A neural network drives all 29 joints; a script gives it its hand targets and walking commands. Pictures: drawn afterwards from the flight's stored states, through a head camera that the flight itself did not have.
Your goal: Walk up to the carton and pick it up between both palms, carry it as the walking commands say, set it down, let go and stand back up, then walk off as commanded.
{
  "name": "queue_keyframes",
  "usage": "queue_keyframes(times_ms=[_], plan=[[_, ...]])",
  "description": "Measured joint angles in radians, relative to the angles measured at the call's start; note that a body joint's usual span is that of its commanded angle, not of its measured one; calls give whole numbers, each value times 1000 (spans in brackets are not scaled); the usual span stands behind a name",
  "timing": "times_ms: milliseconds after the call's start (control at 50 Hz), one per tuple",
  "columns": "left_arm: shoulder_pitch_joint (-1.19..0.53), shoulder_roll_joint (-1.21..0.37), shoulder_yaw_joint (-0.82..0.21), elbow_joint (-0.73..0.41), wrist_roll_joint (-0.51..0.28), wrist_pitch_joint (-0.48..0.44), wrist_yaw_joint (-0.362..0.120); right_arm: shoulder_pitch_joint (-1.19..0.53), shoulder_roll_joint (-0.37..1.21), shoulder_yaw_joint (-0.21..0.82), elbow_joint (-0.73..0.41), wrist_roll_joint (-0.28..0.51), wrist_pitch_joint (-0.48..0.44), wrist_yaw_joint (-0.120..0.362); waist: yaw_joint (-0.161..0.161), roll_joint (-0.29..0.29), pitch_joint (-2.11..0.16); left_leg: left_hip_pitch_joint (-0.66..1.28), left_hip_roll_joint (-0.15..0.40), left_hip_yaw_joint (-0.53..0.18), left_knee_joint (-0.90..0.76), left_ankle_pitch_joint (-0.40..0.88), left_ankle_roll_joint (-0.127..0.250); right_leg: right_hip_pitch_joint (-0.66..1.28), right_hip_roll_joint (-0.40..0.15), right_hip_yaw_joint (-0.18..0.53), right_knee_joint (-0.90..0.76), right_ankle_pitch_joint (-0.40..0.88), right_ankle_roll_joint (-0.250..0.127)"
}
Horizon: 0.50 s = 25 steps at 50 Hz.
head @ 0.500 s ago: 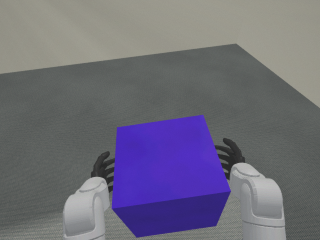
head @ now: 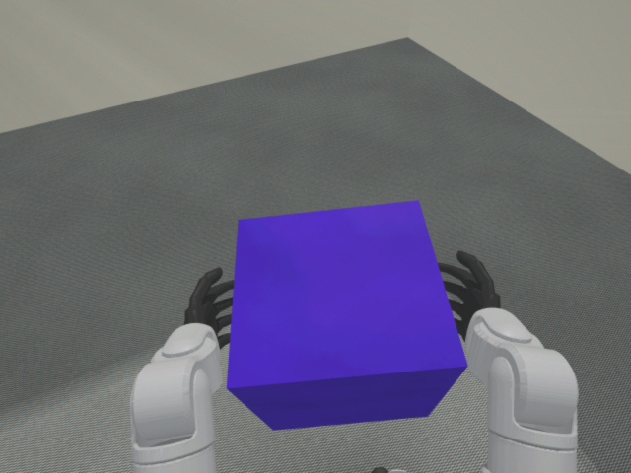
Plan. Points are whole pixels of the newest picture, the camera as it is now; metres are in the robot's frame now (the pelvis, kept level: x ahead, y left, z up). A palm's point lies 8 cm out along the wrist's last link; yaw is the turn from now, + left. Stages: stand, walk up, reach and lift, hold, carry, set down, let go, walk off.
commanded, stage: carry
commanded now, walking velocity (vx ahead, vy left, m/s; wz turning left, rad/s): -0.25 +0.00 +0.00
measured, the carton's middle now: (339, 325) +0.31 -0.02 +0.02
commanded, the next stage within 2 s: none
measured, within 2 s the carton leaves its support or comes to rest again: neither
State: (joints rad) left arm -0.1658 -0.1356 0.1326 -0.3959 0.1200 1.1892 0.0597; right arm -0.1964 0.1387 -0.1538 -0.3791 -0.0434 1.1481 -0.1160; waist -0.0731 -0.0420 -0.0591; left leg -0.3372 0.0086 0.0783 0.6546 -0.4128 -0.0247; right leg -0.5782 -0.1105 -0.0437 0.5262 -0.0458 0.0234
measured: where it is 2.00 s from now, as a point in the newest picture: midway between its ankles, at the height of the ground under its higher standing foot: outside the picture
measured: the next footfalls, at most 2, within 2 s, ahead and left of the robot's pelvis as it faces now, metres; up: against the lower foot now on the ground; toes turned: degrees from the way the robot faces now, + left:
left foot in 0.02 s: -0.02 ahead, +0.13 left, +0.00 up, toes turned +5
right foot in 0.36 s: -0.16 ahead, -0.13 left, +0.00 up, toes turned -4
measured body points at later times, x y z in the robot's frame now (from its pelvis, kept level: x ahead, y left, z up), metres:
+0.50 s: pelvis -0.20 -0.01 +0.01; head -0.21 -0.02 +0.46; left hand +0.05 +0.15 +0.07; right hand +0.07 -0.16 +0.07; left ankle -0.15 +0.11 -0.67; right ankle -0.20 -0.13 -0.72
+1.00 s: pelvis -0.34 +0.01 +0.01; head -0.31 +0.02 +0.46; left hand -0.17 +0.28 +0.08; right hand -0.01 +0.01 +0.09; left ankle -0.31 +0.12 -0.72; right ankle -0.28 -0.11 -0.68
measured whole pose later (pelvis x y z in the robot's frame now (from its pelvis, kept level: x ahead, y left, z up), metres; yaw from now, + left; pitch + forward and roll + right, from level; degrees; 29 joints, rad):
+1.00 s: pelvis -0.34 +0.01 +0.01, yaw +23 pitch +5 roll -1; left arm -0.11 -0.13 0.18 -0.41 0.04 1.18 0.10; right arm -0.18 0.14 -0.09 -0.36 -0.08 1.14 -0.11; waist 0.06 0.02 -0.04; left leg -0.45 -0.04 -0.04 0.52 -0.16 0.04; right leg -0.53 -0.06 -0.07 0.90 -0.43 0.09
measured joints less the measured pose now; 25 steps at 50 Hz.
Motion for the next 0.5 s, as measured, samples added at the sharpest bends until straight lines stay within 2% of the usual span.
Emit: queue_keyframes(times_ms=[20,40,80,120,160,200,260,300,360,380,420,440,500], plan=[[4,1,0,4,4,1,-1,0,1,2,12,-2,-1,3,0,-1,-8,29,1,-4,-71,40,4,-14,-3,-8,2,15,4],[13,3,6,15,6,2,-2,9,0,12,35,-5,-10,4,6,-25,-4,24,-14,-4,-70,58,13,-15,-14,0,14,-15,8],[62,7,8,30,5,13,-2,34,-3,42,79,-15,-2,3,36,-21,2,21,0,-15,-54,70,26,-20,11,-5,129,-210,11],[104,9,13,29,-1,31,0,50,-6,67,103,-24,19,4,67,7,-1,15,32,-28,-59,90,28,-33,47,-24,300,-324,-1],[109,9,17,24,-18,37,12,49,-6,74,95,-31,32,3,95,25,2,-5,53,-43,-71,125,23,-37,67,-35,451,-356,-5],[89,9,24,13,-34,29,19,28,-3,64,73,-35,33,5,123,31,9,-34,62,-49,-83,165,22,-23,77,-36,524,-361,-3],[48,7,38,-7,-48,11,26,-11,3,46,50,-39,18,13,144,34,5,-89,67,-47,-101,222,20,50,79,-43,452,-366,-1],[24,5,46,-6,-52,6,27,-20,5,40,44,-45,6,19,140,40,-9,-130,65,-52,-110,259,17,127,84,-48,328,-378,0],[-1,1,49,29,-46,11,23,-8,2,39,53,-60,1,22,127,40,-41,-185,47,-52,-115,307,10,284,85,-46,50,-335,-11],[2,1,41,55,-43,3,21,-1,1,32,61,-63,1,22,125,63,-48,-205,57,-57,-102,309,10,285,96,-48,24,-316,-18],[17,2,11,105,-38,-1,20,42,-5,22,67,-63,10,22,92,87,-46,-242,49,-52,13,150,6,275,89,-67,38,-292,-27],[25,3,-3,126,-34,4,22,68,-9,23,67,-63,17,20,73,76,-46,-260,35,-29,93,95,3,274,67,-75,44,-286,-27],[51,6,-23,131,-33,16,20,97,-11,20,52,-42,43,4,32,48,-25,-270,23,14,280,56,-4,275,15,-86,40,-259,-18]])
